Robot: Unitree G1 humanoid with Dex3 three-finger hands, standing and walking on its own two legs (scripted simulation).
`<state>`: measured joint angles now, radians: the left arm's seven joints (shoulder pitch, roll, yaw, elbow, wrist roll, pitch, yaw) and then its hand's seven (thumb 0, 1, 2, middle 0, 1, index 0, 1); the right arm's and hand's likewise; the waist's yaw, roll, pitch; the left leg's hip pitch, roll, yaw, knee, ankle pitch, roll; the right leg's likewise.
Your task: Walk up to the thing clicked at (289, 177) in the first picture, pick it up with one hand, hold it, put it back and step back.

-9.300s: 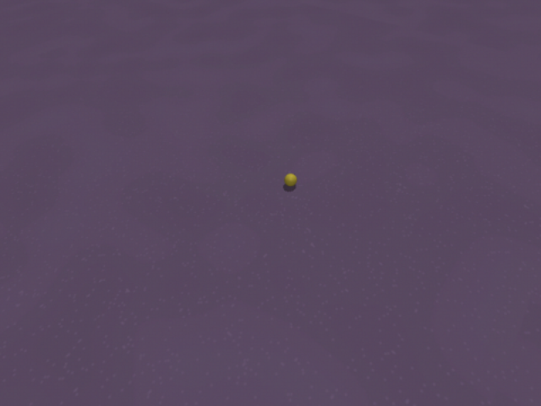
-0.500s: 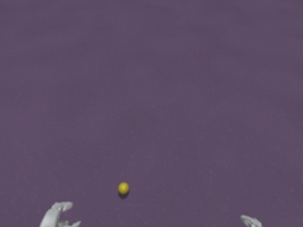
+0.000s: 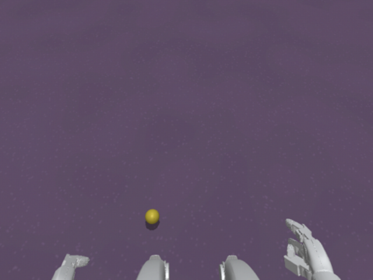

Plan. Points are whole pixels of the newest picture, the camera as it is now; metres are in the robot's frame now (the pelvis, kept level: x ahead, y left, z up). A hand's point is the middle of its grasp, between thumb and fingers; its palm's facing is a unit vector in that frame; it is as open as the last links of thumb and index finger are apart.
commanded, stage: rise first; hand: left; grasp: from above
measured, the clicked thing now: (152, 216) +0.42 +0.17 -0.65
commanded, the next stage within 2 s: none
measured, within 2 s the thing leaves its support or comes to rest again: neither
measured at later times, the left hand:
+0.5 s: hand (111, 253) +0.23 +0.25 -0.34, palm faces -0.45 -0.44 -0.78, open 14.1 cm
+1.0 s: hand (125, 234) +0.31 +0.24 -0.45, palm faces -0.48 -0.10 -0.87, open 14.1 cm
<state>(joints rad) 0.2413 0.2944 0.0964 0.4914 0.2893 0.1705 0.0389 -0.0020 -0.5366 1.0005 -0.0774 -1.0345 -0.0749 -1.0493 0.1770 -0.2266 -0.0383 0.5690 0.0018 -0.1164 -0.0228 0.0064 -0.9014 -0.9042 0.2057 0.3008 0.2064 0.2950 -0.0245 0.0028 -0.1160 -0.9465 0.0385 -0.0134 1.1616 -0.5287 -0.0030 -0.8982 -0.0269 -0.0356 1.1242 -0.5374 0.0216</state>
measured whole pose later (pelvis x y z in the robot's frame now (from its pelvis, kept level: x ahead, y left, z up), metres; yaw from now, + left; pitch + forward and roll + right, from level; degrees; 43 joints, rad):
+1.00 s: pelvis -0.09 +0.00 -0.29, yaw -4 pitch +33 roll -5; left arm -0.67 0.54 0.01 1.17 1.10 -0.16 0.34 0.00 -0.54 1.05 -0.08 -1.00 -0.08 -1.01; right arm 0.13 -0.26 -0.05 0.77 -0.07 -0.07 0.06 0.00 -0.89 -0.90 0.21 0.30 0.21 0.29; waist -0.12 0.00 -0.13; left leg -2.14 0.04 -0.09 2.19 -0.64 0.00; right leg -2.07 -0.01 -0.05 2.15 -0.66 0.01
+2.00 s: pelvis -0.08 -0.01 -0.35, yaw -6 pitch +34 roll -6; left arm -0.85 0.59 0.06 1.42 1.24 -0.19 0.47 0.00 -0.47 0.96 -0.09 -1.02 -0.12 -1.01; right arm 0.11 -0.26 -0.01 0.79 -0.15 -0.07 0.12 0.00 -0.91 -0.90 0.21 0.30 0.21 0.29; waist -0.18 -0.02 -0.07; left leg -2.30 0.04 -0.12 2.38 -0.67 -0.02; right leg -2.24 0.01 -0.06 2.33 -0.69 0.02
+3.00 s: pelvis -0.08 +0.00 -0.36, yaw -7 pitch +33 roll -7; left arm -0.91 0.63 0.06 1.48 1.25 -0.16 0.49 0.00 -0.50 0.99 -0.11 -1.00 -0.11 -1.00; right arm 0.14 -0.27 0.04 0.79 -0.17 -0.09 0.16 0.00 -0.91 -0.90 0.21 0.30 0.21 0.29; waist -0.22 -0.01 -0.06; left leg -2.34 0.04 -0.14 2.43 -0.68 -0.01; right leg -2.26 0.01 -0.07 2.36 -0.69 0.02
